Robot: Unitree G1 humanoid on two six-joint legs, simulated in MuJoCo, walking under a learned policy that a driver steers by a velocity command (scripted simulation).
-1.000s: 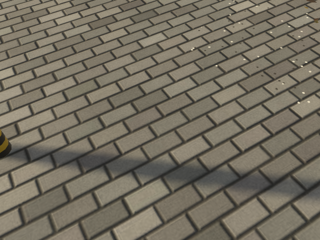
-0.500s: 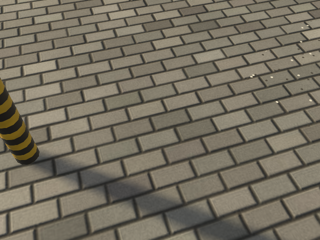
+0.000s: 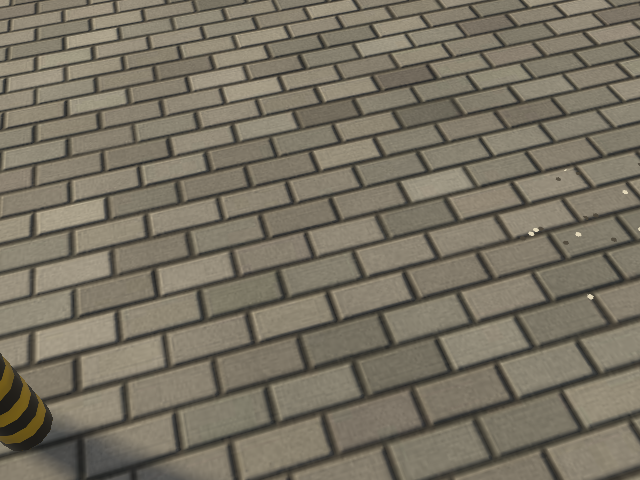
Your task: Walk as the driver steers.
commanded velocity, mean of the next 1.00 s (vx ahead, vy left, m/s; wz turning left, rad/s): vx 0.50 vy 0.00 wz -0.20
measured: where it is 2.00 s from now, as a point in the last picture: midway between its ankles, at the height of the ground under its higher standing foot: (382, 241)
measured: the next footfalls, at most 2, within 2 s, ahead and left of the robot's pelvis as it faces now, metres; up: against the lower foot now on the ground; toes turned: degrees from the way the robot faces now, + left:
left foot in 0.36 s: +0.37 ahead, +0.16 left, +0.00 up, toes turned +2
right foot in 0.94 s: +0.65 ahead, -0.11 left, +0.00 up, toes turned -16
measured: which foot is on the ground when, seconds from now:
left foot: up 0.00-0.34, down 0.36-0.92, up 0.94-1.00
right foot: down 0.00-0.38, up 0.40-0.92, down 0.94-1.00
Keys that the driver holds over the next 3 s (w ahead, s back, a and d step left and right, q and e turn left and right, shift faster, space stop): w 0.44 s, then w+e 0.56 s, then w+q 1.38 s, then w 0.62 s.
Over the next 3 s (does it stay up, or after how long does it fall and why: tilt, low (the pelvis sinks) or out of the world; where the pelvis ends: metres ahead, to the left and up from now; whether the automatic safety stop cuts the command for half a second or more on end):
stays up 1.64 0.11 -0.02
